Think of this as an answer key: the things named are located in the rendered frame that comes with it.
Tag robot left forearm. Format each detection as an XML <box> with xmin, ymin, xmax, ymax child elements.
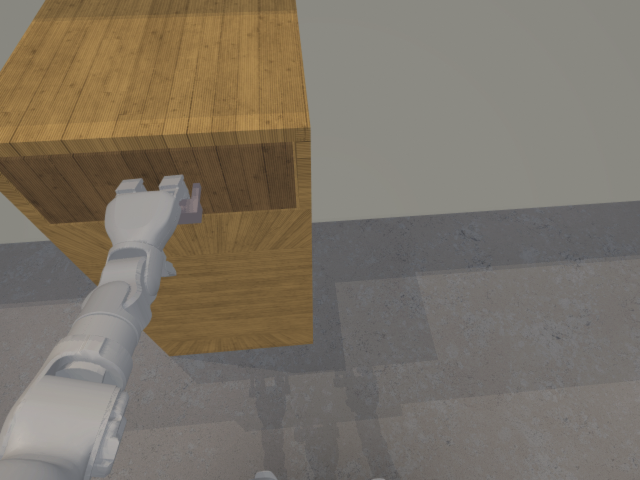
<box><xmin>0</xmin><ymin>241</ymin><xmax>164</xmax><ymax>460</ymax></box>

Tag robot left upper arm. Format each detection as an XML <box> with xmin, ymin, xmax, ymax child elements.
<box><xmin>0</xmin><ymin>375</ymin><xmax>129</xmax><ymax>480</ymax></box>

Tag left robot hand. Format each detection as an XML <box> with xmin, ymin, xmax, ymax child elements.
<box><xmin>105</xmin><ymin>174</ymin><xmax>190</xmax><ymax>277</ymax></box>

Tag drawer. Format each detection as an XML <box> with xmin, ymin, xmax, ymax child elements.
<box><xmin>0</xmin><ymin>142</ymin><xmax>297</xmax><ymax>224</ymax></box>

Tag cabinet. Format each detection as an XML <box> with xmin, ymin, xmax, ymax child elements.
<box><xmin>0</xmin><ymin>0</ymin><xmax>313</xmax><ymax>356</ymax></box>

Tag handle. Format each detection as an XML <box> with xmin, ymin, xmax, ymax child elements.
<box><xmin>177</xmin><ymin>183</ymin><xmax>203</xmax><ymax>225</ymax></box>

